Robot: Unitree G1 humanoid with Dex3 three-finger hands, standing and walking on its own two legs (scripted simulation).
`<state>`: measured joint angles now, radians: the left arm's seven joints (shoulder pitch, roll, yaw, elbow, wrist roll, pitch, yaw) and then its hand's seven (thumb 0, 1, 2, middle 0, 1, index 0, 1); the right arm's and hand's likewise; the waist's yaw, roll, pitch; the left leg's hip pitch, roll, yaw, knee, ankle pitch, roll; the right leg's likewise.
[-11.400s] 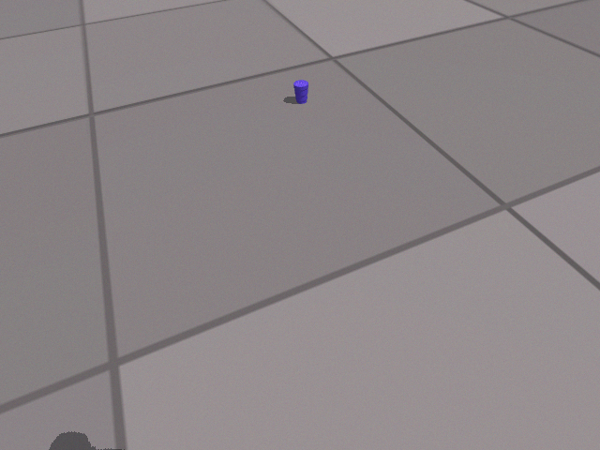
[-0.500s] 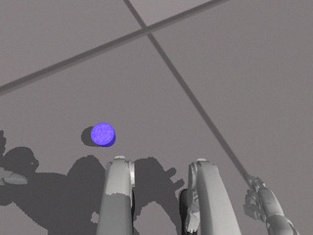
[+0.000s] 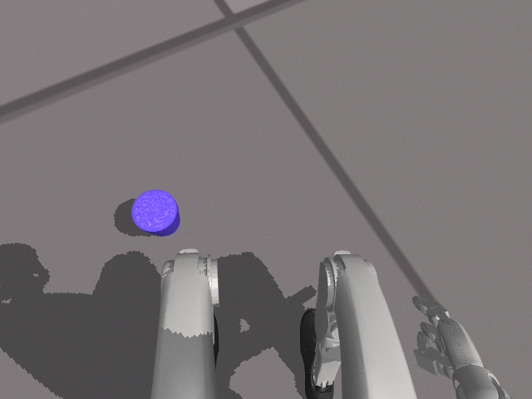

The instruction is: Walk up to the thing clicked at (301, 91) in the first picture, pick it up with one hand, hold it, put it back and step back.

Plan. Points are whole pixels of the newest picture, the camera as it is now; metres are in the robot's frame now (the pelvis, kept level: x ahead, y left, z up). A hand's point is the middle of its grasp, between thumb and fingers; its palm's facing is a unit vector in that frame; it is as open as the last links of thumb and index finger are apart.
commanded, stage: go down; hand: left
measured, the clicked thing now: (160, 216) +0.43 +0.26 -0.36
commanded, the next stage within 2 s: approach in 1.98 s
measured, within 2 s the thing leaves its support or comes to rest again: neither
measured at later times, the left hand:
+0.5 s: hand out of the picture +0.32 +0.42 -0.05, palm faces +0.22 -0.96 -0.17, open 17.3 cm
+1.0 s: hand out of the picture +0.32 +0.43 -0.06, palm faces +0.23 -0.96 -0.15, open 17.5 cm
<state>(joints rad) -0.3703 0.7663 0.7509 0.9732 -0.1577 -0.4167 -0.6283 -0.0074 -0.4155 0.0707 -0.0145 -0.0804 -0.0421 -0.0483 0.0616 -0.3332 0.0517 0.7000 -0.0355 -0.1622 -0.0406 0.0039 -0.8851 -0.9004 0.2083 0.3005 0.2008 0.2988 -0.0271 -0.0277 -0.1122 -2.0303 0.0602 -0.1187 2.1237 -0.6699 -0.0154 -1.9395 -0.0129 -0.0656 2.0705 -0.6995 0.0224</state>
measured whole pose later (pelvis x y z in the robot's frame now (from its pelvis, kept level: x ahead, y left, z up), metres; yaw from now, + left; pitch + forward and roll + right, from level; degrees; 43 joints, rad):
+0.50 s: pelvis +0.00 +0.00 -0.03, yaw -1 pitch +32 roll -7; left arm -0.41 0.81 0.80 1.00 -0.19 -0.40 -0.69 -0.01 -0.50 0.09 -0.02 -0.10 -0.04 -0.07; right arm 0.05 -0.34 0.07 0.70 -0.04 -0.17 -0.04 0.00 -0.89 -0.90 0.21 0.30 0.20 0.30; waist -0.03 -0.03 -0.10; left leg -2.12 0.06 -0.13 2.22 -0.68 -0.02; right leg -2.02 -0.01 -0.07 2.17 -0.71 0.02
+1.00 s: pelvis +0.00 +0.00 -0.05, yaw -1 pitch +31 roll -7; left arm -0.42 0.86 0.85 1.02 -0.23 -0.42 -0.74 -0.01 -0.56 0.09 -0.02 -0.10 -0.04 -0.08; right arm 0.04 -0.36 0.09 0.70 -0.04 -0.17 -0.03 0.00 -0.89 -0.90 0.21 0.30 0.20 0.30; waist -0.03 -0.04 -0.07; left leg -2.16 0.05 -0.15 2.29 -0.68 -0.02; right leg -2.06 0.00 -0.07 2.23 -0.71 0.03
